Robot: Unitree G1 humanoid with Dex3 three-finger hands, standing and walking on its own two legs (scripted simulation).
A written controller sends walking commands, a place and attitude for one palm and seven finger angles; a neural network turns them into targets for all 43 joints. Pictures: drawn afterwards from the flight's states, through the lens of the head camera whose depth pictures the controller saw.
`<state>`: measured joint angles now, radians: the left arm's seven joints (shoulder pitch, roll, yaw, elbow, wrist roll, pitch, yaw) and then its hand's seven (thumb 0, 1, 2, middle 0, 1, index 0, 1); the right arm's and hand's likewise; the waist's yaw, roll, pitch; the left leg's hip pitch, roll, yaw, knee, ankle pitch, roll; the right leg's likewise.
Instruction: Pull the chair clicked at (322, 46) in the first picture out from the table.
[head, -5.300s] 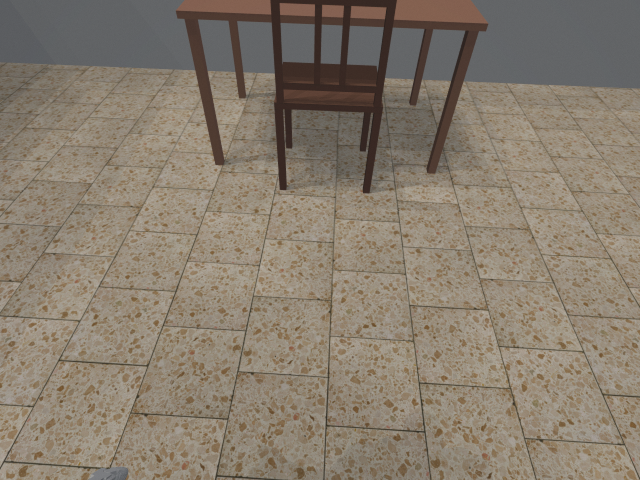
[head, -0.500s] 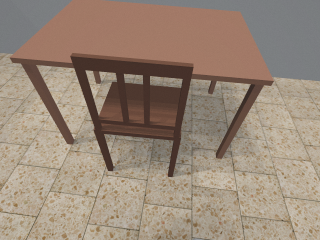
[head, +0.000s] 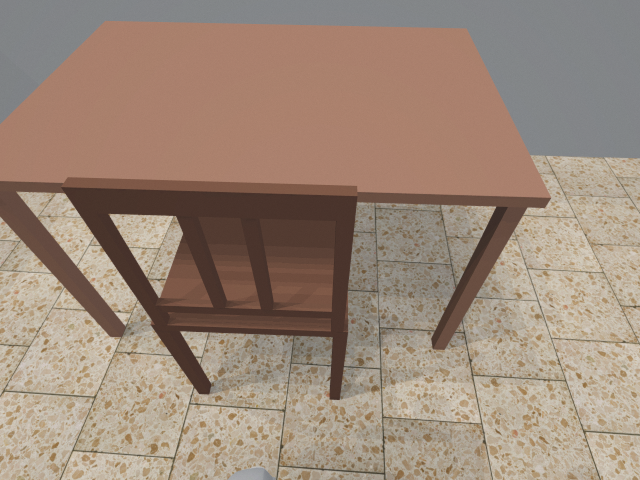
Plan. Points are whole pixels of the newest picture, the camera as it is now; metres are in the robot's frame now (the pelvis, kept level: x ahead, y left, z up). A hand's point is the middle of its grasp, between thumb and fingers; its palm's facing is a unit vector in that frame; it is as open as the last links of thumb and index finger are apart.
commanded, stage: come to a stop and stand still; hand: left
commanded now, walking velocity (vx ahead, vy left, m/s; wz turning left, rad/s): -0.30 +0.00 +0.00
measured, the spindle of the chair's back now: (205, 264) +0.47 +0.24 -0.09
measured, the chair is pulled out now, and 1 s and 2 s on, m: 0.00 0.00 0.00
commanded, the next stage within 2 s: look again from close up in 1.30 s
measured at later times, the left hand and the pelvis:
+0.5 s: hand out of the picture +0.04 +0.20 -0.18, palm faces +0.00 -0.96 -0.27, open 7.4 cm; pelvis +0.01 +0.00 -0.01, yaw -3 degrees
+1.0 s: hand out of the picture +0.03 +0.19 -0.19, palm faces -0.01 -0.98 -0.22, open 7.4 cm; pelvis +0.01 +0.01 -0.01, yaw -2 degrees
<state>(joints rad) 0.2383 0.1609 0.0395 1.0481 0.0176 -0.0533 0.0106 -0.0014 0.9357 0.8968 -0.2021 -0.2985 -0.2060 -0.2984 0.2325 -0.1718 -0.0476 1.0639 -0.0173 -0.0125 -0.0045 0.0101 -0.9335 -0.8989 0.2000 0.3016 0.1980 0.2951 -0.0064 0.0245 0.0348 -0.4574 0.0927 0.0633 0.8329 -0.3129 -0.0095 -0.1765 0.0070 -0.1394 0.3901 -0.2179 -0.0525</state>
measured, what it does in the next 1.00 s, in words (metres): steps on the spot: left foot, then right foot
